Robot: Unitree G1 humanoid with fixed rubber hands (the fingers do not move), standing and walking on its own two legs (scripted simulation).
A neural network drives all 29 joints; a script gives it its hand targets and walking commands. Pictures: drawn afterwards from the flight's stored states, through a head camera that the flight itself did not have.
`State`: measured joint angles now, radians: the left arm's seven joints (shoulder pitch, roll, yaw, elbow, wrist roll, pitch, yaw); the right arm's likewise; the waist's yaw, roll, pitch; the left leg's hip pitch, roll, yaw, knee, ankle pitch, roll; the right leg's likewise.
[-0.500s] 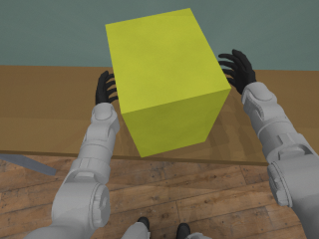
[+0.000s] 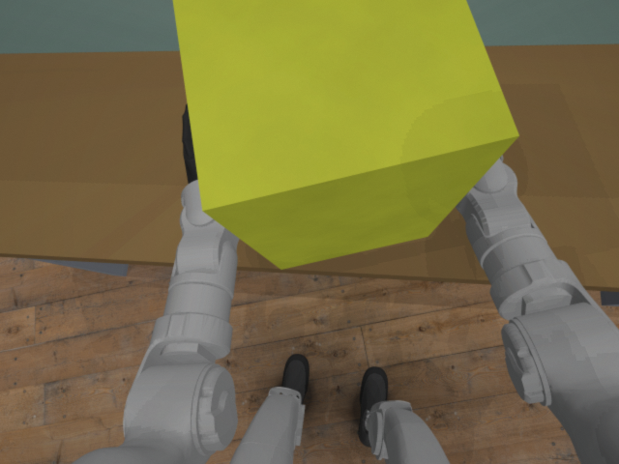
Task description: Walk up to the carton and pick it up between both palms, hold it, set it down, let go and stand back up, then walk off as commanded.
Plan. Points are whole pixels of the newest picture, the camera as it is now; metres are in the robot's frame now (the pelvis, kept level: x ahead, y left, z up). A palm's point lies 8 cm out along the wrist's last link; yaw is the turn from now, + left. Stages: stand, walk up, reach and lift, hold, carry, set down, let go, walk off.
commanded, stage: reach and lift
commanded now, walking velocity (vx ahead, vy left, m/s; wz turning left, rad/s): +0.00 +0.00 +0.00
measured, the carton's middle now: (328, 122) +0.48 +0.06 +0.04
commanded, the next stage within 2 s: none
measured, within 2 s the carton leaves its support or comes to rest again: leaves its support in 0.90 s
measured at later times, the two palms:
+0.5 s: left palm (216, 202) +0.39 +0.18 -0.01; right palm (462, 152) +0.48 -0.10 -0.02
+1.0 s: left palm (224, 206) +0.39 +0.17 +0.00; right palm (479, 158) +0.47 -0.11 -0.01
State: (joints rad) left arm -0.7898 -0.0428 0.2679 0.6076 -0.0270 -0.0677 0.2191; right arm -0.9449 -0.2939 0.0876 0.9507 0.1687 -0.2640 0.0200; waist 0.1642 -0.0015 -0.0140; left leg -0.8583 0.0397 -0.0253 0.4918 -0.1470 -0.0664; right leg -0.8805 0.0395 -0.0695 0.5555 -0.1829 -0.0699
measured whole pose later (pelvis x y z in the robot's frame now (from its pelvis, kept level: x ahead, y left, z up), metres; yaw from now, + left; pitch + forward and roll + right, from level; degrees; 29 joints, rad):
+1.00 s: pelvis -0.01 -0.01 -0.01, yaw +1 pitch +30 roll +3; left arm -0.75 -0.14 0.38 0.91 -0.02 -0.23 0.25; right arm -0.89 -0.21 -0.09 1.09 -0.12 -0.24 0.01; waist 0.16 0.00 -0.20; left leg -0.89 0.03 -0.03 0.50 -0.14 -0.06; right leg -0.93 0.03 -0.07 0.61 -0.21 -0.07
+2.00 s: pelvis -0.01 -0.01 -0.01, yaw +1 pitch +30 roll +3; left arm -0.75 -0.13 0.41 0.91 -0.02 -0.08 0.25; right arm -0.88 -0.19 -0.08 1.10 -0.10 -0.10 0.01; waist 0.16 0.00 -0.32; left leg -0.89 0.03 -0.03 0.50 -0.14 -0.06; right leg -0.93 0.03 -0.07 0.61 -0.21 -0.07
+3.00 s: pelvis -0.03 +0.01 +0.01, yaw +0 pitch +15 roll +0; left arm -0.87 -0.02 0.44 0.92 0.02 0.22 0.20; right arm -1.03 -0.11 -0.23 1.15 -0.11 0.15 -0.04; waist 0.16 0.00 -0.29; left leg -0.61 0.04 -0.03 0.50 -0.15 -0.05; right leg -0.61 0.04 -0.07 0.52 -0.17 -0.07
